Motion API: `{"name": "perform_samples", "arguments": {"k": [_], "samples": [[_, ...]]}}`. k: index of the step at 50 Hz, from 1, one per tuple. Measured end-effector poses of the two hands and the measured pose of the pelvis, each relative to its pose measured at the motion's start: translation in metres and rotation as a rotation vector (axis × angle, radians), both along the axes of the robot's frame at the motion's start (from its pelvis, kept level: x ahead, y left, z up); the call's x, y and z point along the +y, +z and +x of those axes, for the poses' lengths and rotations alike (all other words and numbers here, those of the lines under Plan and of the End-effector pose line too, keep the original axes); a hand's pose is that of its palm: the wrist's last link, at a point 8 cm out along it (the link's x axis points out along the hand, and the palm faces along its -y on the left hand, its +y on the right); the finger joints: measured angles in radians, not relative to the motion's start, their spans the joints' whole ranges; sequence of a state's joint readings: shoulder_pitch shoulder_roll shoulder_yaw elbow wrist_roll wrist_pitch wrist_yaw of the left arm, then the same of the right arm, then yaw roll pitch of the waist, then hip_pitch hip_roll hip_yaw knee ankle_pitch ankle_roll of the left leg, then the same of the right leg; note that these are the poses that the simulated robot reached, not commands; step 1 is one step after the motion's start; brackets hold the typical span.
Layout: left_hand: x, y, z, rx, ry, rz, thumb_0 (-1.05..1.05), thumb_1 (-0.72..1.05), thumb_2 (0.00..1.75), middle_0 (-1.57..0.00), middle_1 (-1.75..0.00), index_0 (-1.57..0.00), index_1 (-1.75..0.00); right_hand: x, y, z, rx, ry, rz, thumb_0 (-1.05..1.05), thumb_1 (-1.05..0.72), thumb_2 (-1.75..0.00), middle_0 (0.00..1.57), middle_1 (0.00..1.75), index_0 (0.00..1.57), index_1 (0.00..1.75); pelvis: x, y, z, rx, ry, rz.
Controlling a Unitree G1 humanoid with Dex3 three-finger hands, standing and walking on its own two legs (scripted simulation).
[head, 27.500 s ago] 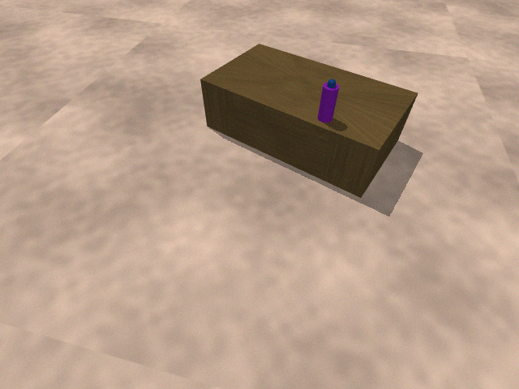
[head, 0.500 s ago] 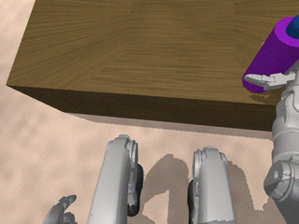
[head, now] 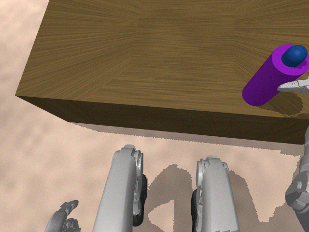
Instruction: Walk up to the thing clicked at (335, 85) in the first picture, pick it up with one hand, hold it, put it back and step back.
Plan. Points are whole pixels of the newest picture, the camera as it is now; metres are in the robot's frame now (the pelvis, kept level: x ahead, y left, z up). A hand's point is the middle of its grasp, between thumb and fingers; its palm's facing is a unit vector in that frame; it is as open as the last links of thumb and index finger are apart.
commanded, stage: withdraw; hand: right
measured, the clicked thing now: (273, 76) +0.50 -0.23 -0.02
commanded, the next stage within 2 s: rise in 0.02 s
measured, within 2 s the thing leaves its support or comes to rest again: neither
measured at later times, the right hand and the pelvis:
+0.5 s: hand out of the picture +0.46 -0.37 +0.16, palm faces +0.38 +0.82 -0.42, open 17.4 cm; pelvis +0.03 +0.00 +0.17, yaw +0 degrees
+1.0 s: hand out of the picture +0.31 -0.22 +0.19, palm faces +0.19 +0.93 -0.32, open 17.5 cm; pelvis +0.08 +0.00 +0.27, yaw -1 degrees
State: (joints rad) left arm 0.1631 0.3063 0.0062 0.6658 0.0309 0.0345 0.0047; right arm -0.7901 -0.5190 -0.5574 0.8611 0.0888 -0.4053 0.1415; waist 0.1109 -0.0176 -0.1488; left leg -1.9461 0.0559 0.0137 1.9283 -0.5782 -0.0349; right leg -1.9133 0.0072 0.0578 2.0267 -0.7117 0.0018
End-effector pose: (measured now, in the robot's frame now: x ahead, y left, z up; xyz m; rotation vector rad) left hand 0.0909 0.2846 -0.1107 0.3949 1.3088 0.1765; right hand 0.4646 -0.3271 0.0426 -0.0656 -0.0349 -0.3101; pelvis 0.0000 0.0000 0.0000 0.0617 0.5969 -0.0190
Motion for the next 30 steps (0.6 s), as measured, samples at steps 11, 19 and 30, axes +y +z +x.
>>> {"name": "perform_samples", "arguments": {"k": [11, 19, 30], "samples": [[-0.011, 0.068, 0.016, -0.073, 0.007, -0.018, 0.0, 0.89, 0.89, -0.22, -0.29, -0.21, -0.3, -0.049, 0.046, -0.024, 0.251, 0.0, -0.048, -0.01, 0.51, -0.06, 0.07, 0.06, 0.08, 0.06, -0.002, 0.062, 0.008, -0.029, 0.008, 0.003], [-0.015, 0.128, 0.025, -0.063, 0.005, -0.022, 0.0, 0.89, 0.89, -0.21, -0.3, -0.21, -0.3, -0.062, 0.082, -0.042, 0.458, -0.089, -0.184, -0.02, 0.5, -0.06, 0.06, 0.05, 0.07, 0.05, -0.002, 0.117, 0.017, -0.084, 0.007, 0.008], [-0.022, 0.217, 0.028, -0.111, 0.054, -0.031, 0.0, 0.89, 0.9, -0.21, -0.29, -0.21, -0.3, -0.065, 0.169, -0.057, 0.58, -0.234, -0.191, -0.01, 0.56, -0.04, 0.05, 0.05, 0.06, 0.05, -0.001, 0.204, 0.042, -0.206, -0.001, 0.004]]}}
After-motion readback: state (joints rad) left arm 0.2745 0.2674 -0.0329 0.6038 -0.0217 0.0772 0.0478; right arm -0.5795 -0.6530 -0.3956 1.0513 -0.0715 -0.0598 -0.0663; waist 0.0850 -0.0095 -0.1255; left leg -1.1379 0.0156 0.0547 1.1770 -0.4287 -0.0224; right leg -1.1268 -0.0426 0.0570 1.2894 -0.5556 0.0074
